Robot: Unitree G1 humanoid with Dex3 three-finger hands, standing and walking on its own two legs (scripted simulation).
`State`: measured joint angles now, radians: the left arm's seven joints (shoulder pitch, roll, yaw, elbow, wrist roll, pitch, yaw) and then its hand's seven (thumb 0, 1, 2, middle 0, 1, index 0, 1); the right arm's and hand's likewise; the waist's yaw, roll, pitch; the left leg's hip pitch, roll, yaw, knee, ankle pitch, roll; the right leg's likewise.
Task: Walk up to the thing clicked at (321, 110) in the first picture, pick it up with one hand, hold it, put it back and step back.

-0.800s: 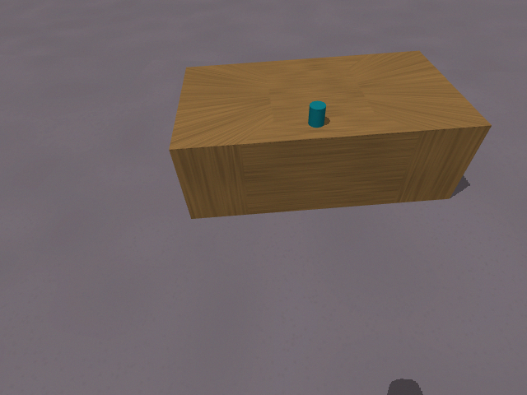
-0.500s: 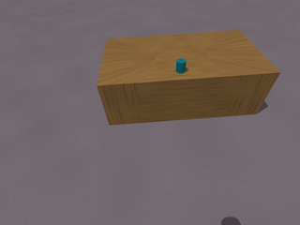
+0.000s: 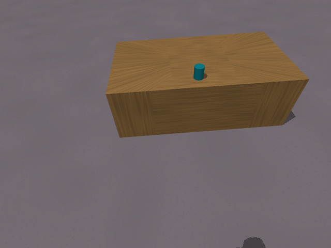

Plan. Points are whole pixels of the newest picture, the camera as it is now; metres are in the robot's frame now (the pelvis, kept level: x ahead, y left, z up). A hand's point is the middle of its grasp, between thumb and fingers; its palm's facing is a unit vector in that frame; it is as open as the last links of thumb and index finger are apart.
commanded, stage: stand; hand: right
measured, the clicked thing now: (199, 72) +1.23 -0.19 -0.29
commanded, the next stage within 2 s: walk up in 0.32 s
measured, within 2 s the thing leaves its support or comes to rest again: neither
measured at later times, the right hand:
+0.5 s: hand out of the picture +0.07 -0.28 -0.16, palm faces +0.00 +0.94 -0.34, open 7.4 cm
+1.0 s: hand (265, 186) +0.35 -0.29 -0.16, palm faces -0.17 +0.92 -0.35, open 7.4 cm
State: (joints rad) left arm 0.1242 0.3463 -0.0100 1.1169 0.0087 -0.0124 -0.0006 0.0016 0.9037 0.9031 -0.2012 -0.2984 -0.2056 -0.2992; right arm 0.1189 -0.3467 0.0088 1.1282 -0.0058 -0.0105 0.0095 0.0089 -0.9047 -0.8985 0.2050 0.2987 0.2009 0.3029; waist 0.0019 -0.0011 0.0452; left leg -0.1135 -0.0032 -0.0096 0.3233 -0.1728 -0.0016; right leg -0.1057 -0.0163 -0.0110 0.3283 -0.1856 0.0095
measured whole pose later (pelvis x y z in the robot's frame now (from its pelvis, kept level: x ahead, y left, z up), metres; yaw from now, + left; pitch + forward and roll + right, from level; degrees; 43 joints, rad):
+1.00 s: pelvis +0.22 -0.04 -0.03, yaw +4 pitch -2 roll -1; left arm 0.36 0.41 0.06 0.91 0.01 -0.06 -0.04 0.00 0.90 0.90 -0.20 -0.30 -0.21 -0.30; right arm 0.17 -0.38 -0.07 0.90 -0.03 -0.02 0.09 0.01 -0.91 -0.90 0.20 0.30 0.20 0.30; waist 0.07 -0.01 0.11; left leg -0.43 0.02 0.04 0.57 -0.09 0.04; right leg 0.10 -0.01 -0.13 0.44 -0.49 -0.01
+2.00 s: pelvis +0.60 -0.03 -0.03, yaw +4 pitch -3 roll -1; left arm 0.36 0.42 0.03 0.86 0.01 -0.04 -0.03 0.00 0.90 0.90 -0.20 -0.30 -0.21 -0.30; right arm 0.26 -0.39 -0.06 0.82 -0.01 -0.08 0.06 0.01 -0.91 -0.90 0.20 0.30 0.20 0.30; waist 0.02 -0.04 0.08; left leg -0.34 0.03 0.06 0.65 -0.26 0.03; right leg -0.30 -0.04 -0.01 1.02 -0.49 -0.04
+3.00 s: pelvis +0.72 -0.03 -0.01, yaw +5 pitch -3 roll +0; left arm 0.14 0.37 0.00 1.12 0.00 0.00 -0.02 0.00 0.90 0.90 -0.20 -0.30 -0.20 -0.30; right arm 0.13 -0.36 0.01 1.09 -0.01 -0.01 0.02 0.01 -0.90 -0.90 0.21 0.30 0.20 0.30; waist 0.03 -0.01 0.06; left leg -0.18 0.02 0.00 0.50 -0.27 -0.01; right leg -0.25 -0.05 -0.03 0.45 -0.15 0.03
